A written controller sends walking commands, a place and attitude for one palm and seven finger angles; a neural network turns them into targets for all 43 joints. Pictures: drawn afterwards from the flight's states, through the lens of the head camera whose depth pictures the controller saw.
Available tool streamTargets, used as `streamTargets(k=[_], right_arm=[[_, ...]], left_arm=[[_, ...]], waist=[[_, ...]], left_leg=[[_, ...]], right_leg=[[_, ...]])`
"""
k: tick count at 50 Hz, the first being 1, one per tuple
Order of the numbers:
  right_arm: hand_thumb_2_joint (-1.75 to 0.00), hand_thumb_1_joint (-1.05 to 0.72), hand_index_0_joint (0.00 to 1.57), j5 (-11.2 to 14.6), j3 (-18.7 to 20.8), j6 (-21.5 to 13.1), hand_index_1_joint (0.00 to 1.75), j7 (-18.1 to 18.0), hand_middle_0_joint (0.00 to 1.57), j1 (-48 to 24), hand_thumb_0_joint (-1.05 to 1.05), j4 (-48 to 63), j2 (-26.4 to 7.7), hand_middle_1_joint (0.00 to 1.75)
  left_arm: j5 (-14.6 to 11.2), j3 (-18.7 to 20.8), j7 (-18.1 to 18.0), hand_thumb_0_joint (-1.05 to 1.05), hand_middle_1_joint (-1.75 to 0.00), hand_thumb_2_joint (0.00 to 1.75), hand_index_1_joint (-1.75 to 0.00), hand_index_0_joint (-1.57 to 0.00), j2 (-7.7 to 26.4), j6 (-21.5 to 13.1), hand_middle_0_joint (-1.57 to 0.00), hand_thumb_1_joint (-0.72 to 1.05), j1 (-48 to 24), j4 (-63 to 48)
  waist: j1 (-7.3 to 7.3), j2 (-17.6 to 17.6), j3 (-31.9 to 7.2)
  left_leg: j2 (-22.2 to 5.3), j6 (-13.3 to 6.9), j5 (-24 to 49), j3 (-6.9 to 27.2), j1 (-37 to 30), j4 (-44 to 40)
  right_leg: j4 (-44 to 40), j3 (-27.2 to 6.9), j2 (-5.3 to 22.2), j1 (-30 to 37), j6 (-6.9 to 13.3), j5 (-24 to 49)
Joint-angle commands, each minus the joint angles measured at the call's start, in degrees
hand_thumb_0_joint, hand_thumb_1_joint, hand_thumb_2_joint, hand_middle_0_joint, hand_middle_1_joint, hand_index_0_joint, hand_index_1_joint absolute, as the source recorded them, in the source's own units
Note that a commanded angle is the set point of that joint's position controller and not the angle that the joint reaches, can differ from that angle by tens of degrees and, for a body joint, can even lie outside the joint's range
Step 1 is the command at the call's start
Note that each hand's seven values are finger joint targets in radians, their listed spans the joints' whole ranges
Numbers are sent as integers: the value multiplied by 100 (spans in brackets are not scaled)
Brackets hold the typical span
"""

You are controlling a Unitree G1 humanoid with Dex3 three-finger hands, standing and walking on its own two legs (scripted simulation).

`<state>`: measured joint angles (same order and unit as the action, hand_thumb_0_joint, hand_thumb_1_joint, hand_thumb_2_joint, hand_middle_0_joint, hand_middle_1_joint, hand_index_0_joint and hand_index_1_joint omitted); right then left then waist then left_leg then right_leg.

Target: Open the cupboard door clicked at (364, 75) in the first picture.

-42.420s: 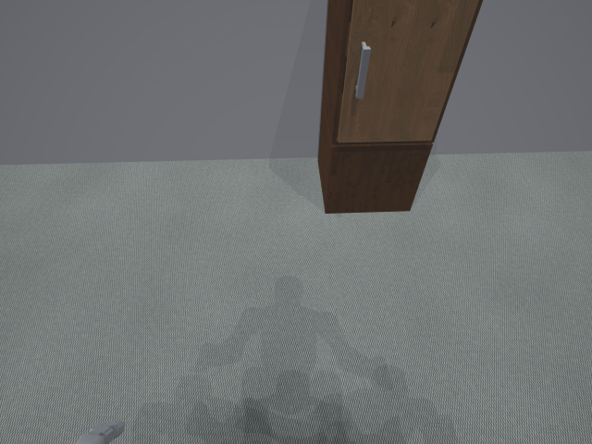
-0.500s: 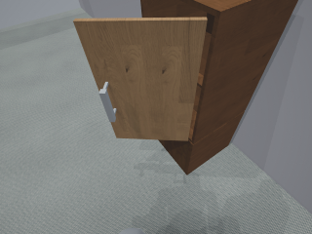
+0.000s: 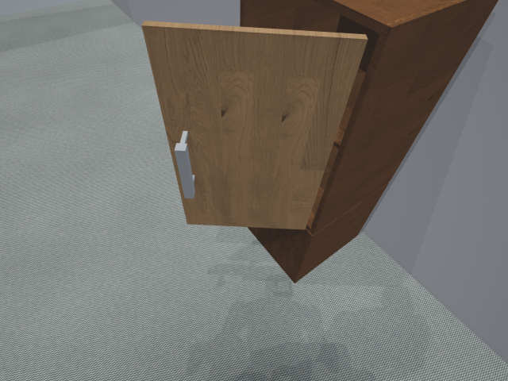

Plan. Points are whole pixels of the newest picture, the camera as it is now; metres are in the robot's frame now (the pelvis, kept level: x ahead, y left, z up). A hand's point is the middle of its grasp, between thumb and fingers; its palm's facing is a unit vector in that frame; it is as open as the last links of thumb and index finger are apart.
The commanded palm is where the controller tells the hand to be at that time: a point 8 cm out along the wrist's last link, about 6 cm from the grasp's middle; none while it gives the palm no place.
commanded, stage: come to a stop and stand still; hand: left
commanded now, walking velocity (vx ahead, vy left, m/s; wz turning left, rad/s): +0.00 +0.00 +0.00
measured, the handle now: (187, 166) +0.55 +0.19 -0.05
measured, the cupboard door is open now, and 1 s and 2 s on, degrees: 52 52 52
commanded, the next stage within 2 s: look again from close up in 0.46 s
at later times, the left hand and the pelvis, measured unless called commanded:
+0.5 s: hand out of the picture -0.02 +0.12 -0.18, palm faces +0.09 -0.99 -0.14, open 7.3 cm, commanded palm none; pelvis -0.01 -0.04 +0.00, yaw +1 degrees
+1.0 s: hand out of the picture +0.00 +0.15 -0.17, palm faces +0.04 -0.98 -0.21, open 7.3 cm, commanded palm none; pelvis +0.00 -0.03 +0.00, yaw +0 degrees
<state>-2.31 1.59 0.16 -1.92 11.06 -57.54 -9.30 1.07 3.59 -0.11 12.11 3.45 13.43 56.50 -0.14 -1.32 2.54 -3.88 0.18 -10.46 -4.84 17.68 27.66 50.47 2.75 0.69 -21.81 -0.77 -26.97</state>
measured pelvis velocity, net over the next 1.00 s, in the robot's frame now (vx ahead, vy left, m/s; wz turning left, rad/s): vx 0.00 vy -0.03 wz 0.01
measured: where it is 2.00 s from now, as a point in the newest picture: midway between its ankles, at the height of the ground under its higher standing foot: outside the picture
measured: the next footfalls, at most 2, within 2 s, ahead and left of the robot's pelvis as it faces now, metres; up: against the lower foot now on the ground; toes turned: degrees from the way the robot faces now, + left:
right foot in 0.10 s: +0.02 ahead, -0.12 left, +0.00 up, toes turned -2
left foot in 0.34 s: +0.02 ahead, +0.08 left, +0.00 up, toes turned +3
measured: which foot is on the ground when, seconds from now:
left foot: down 0.00-0.10, up 0.12-0.32, down 0.34-1.00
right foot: up 0.00-0.08, down 0.10-1.00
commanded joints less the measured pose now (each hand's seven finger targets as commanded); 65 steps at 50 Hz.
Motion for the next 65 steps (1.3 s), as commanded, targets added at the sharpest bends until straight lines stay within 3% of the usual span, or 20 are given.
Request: streamTargets(k=[1,3,5,6,9,13,20,25,26,28,30,38,55,56,57,58,59,60,63,65], right_arm=[[-90,-90,20,11,308,8,30,-43,20,254,0,226,-1163,30],[-90,-90,20,62,289,53,30,4,20,297,0,226,-959,30],[-90,-90,20,132,108,108,30,63,20,176,0,416,-264,30],[-90,-90,20,114,125,142,30,85,20,88,0,422,-389,30],[-90,-90,20,100,114,164,30,116,20,462,0,44,-343,30],[-90,-90,20,119,39,93,30,97,20,603,0,-117,-154,30],[-90,-90,20,139,-79,-181,30,-60,20,706,0,-488,-310,30],[-90,-90,20,178,-123,-164,30,-84,20,796,0,-589,-170,30],[-90,-90,20,233,-43,-181,30,6,20,134,0,-204,-543,30],[-90,-90,20,150,-73,-34,30,82,20,859,0,-209,-123,30],[-90,-90,20,109,-88,-69,30,128,20,1230,0,-231,-135,30],[-90,-90,20,145,-163,-251,30,43,20,997,0,-210,-300,30],[-90,-90,20,145,-186,-263,30,-2,20,818,0,-545,-424,30],[-90,-90,20,220,-128,-234,30,56,20,329,0,-172,-628,30],[-90,-90,20,521,58,-1103,30,-179,20,347,0,1922,-1643,30],[-90,-90,20,432,-149,-1629,30,-367,20,-117,0,1576,-1069,30],[-90,-90,20,445,-81,-1788,30,-363,20,-18,0,1267,-1095,30],[-90,-90,20,504,-53,-1778,30,-299,20,138,0,1196,-835,30],[-90,-90,20,363,129,-1900,30,-250,20,36,0,1912,-1315,30],[-90,-90,20,297,200,-1880,30,-128,20,-10,0,2207,-1251,30]], left_arm=[[9,11,-11,0,-30,90,-30,-20,40,-114,-20,90,683,-191],[50,35,-42,0,-30,90,-30,-20,161,-204,-20,90,1050,-69],[92,71,-123,0,-30,90,-30,-20,832,-309,-20,90,830,-205],[76,11,-129,0,-30,90,-30,-20,785,-307,-20,90,525,-313],[34,-54,-156,0,-30,90,-30,-20,407,-378,-20,90,21,-309],[21,-62,-157,0,-30,90,-30,-20,367,-393,-20,90,339,-159],[-88,-198,-160,0,-30,90,-30,-20,-6,-420,-20,90,693,318],[-66,-268,-141,0,-30,90,-30,-20,-26,-446,-20,90,823,604],[5,-296,-418,0,-30,90,-30,-20,200,-529,-20,90,1321,794],[3,-289,-299,0,-30,90,-30,-20,375,-590,-20,90,652,383],[2,-282,-281,0,-30,90,-30,-20,221,-658,-20,90,601,376],[-44,-343,-211,0,-30,90,-30,-20,-27,-609,-20,90,867,509],[-43,-314,-228,0,-30,90,-30,-20,221,-556,-20,90,689,500],[16,-314,-442,0,-30,90,-30,-20,290,-597,-20,90,1055,698],[-1185,399,-358,0,-32,89,-32,-20,1606,-1821,-20,88,-3271,-8205],[-748,341,-531,0,-33,88,-33,-20,1186,-1519,-20,85,-766,-6728],[-842,96,-758,0,-34,87,-34,-21,789,-1255,-21,83,-498,-6179],[-920,-672,-695,0,-36,86,-36,-21,-638,-743,-21,81,1102,-4835],[-1069,-53,-306,0,-40,83,-40,-21,-5,-1591,-21,74,96,-5283],[-1145,113,174,0,-43,81,-43,-22,-326,-2247,-22,69,1073,-4093]], waist=[[57,1123,-456],[209,499,-500],[200,-1623,-50],[187,-1124,6],[-117,-1046,213],[26,-512,211],[179,1176,-222],[133,331,31],[344,597,535],[-214,336,272],[-310,-126,-42],[1,-12,211],[50,78,101],[221,-318,378],[-494,954,-2563],[76,1767,-2415],[-73,1697,-1920],[-183,900,-989],[-405,-602,-21],[-88,-1526,-107]], left_leg=[[-1338,-835,145,1274,-27,-996],[-805,-446,-676,852,574,-440],[167,64,-1890,52,1166,1292],[80,2,-1972,397,823,1784],[49,-1,-1168,340,587,2316],[108,47,-1057,155,109,1154],[-602,-321,1210,905,-551,-826],[-374,-202,280,686,-515,-952],[-223,20,-112,280,-200,371],[41,-50,-915,404,-489,469],[13,-115,-408,478,-678,272],[-165,-270,-108,775,-173,-624],[-216,-256,504,621,-576,-678],[-313,-82,726,420,-157,387],[367,-201,1244,518,-1664,-304],[162,-182,2068,418,-2030,-360],[152,-5,1582,433,-1517,-289],[99,-74,1084,554,-982,-355],[325,-165,-92,692,200,315],[439,-104,-400,638,1053,975]], right_leg=[[-1202,-7,94,695,90,361],[-2600,18,99,1660,85,1220],[-3960,-1917,1755,948,657,759],[-4037,-1776,1840,346,971,284],[-3878,-1030,1150,190,885,931],[-3572,-849,1054,409,1002,1283],[-2716,-336,411,1229,278,1964],[-3085,-477,510,1323,298,2076],[-3180,-875,877,766,78,3546],[-3719,-1269,1061,117,611,-35],[-3449,-888,801,145,594,207],[-2801,-592,472,825,403,1303],[-2730,-589,562,1112,377,2302],[-2814,-840,872,932,199,4216],[-2340,-456,289,1360,301,3483],[-2085,-262,22,1207,399,2359],[-2065,-9,24,858,331,1709],[-2150,146,14,446,254,1565],[-2075,302,-25,-539,168,1106],[-1537,303,-42,-1149,169,627]])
